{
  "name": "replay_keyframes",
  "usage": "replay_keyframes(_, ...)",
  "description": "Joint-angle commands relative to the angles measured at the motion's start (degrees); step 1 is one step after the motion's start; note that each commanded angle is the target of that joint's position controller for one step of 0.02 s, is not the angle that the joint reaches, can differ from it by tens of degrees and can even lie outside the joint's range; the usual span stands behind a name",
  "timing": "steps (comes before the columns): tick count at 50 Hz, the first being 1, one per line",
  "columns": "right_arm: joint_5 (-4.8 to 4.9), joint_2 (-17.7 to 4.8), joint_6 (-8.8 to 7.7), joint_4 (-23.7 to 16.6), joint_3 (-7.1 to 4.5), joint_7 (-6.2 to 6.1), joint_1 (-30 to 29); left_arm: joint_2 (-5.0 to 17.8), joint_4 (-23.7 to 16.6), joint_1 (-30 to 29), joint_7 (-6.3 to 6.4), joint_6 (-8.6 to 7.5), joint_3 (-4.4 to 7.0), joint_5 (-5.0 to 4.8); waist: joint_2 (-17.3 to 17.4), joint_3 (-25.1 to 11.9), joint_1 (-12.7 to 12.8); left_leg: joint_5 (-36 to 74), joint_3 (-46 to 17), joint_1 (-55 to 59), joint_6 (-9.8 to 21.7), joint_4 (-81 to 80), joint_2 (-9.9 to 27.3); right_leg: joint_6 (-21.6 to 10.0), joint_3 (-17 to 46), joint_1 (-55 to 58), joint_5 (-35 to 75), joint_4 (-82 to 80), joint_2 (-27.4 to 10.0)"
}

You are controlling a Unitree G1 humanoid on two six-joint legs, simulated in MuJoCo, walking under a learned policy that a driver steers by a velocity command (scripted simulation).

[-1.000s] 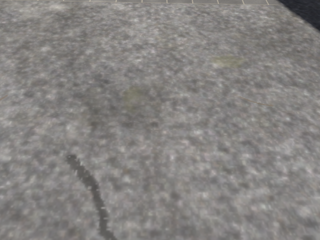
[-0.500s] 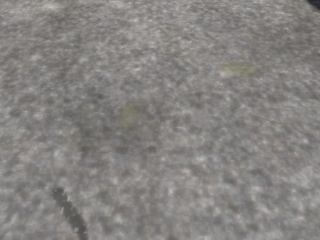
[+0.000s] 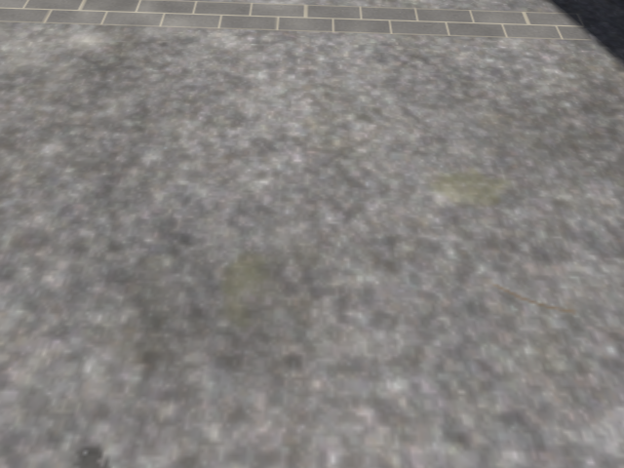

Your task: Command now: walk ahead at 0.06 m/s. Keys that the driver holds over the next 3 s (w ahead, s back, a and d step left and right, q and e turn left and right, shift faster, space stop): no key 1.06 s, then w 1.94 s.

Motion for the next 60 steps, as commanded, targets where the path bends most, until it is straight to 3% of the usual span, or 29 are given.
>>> replay_keyframes(1,0.5,-8.19,0.37,-3.22,-1.51,-0.6,-5.5,1.73,1.82,8.49,0.39,0.98,0.57,0.48,8.64,-6.13,3.85,-8.02,-11.97,0.93,6.01,-11.84,10.29,-0.33,-0.92,7.35,12.62,-9.56,-0.72)
replay_keyframes(3,1.26,-7.21,0.6,-1.48,-1.39,-0.51,-1.83,3.57,1.77,7.61,0.04,1.19,0.77,1.59,6.02,-3.78,2.28,-19.17,-8.71,-0.36,2.13,-11.27,7.09,-1.97,-0.19,8.51,15.72,-15.09,-1.89)
replay_keyframes(4,0.97,-7.36,0.73,-1.19,-1.55,-0.51,-0.53,5.64,1.23,6.63,0.15,1.24,0.98,1.28,3.53,-1.32,0.44,-20.99,-7.12,0.42,0.69,-10.68,5.14,-3.31,0.85,4.57,9.48,-16.71,-3.29)
replay_keyframes(5,0.87,-6.67,0.8,-1.28,-1.5,-0.72,-0.51,6.16,1.65,5.75,0.11,0.84,1.12,0.69,-0.5,0.91,-0.46,-16.91,-4.4,5.23,-0.27,-8.62,2.91,-4.16,1.64,-2.48,2.15,-18.3,-3.11)
replay_keyframes(7,0.82,-6.23,0.52,-0.46,-1.52,-0.97,0.43,4.36,1.59,3.61,0.1,-0.48,0.74,0.64,-2.28,1.06,-1.29,-7.22,-3.65,10.81,0.25,-4.21,2.59,-3.1,2.04,-5.19,4.2,-20.65,-3.36)
replay_keyframes(9,0.86,-6.49,0.34,0.41,-1.64,-0.94,1.4,4.53,1.59,3.57,-0.04,-1.52,0.86,0.63,-1.56,-0.44,-1.24,1.8,-3.21,12.24,1.1,-1.92,2.61,-2.32,1.74,-2.79,10.48,-19.8,-3.11)
replay_keyframes(12,1.11,-6.11,0.43,1.15,-1.66,-0.62,1.61,3.95,2.36,5.75,-0.18,-1.79,0.68,0.33,-0.36,-2.23,-0.65,8.01,-3.01,13.25,1.44,-0.49,2.81,-2.43,1.14,0.23,16.76,-18.06,-2.71)
replay_keyframes(23,1.26,-6.61,1.9,3.59,-1.81,-0.89,1.78,3.3,2.78,7.54,-0.16,-1.1,0.28,0.25,1.11,-1.4,-0.53,10.71,-2.9,14.3,0.51,0.72,2.77,-2.74,0.62,2.38,23.04,-17.39,-2.33)
replay_keyframes(53,1.21,-5.9,2.36,8.01,-1.31,-1.68,3.92,1.41,3.16,10.93,-0.07,-0.99,-0.17,0.37,1.16,1.99,-1.04,4.05,-3.16,13.61,-0.96,-1.86,2.8,-3.0,0.25,1.5,15.43,-21.42,-1.52)
replay_keyframes(54,1.21,-5.29,2.41,8.56,-1.15,-1.69,4.91,1.33,3.72,12.25,0.01,-0.89,-0.12,0.27,0.58,0.82,-0.92,-1.85,-1.94,13.85,-0.97,-1.16,1.74,-3.47,0.28,2.02,9.12,-22.31,-1.36)
replay_keyframes(56,1.72,-5.71,2.27,8.24,-1.47,-1.7,4.32,4.75,3.13,12.69,0.34,-0.61,1.07,-0.53,-3.44,3.89,-0.06,-18.7,2.36,7.5,-0.93,5.38,-1.99,-7.14,5.54,1.07,-10.85,-25.88,-4.26)
replay_keyframes(57,1.74,-5.79,1.69,6.94,-1.52,-1.5,1.83,6.44,2.63,13.86,0.43,-0.83,1.65,-0.93,-5.84,6.61,1.21,-20.76,3.42,1.13,-0.74,10.46,-2.32,-10.0,12.03,1.81,-18.76,-29.65,-9.06)
replay_keyframes(58,1.94,-4.99,0.75,5.43,-1.28,-1.03,-0.42,8.52,2.25,13.99,0.49,-1.38,2.48,-1.24,-8.48,9.32,1.93,-18.58,2.17,-3.75,0.16,16.31,-0.31,-13.21,19.51,2.21,-21.33,-32.78,-15.12)
replay_keyframes(60,2.7,-5.07,-1.06,3.73,-1.38,-0.01,-2.66,7.52,1.77,14.28,0.43,-2.94,2.66,-0.69,-7.75,12.33,2.2,-21.21,-1.73,-14.56,1.71,24.47,4.08,-16.12,24.9,7.57,-14.06,-33.96,-20.37)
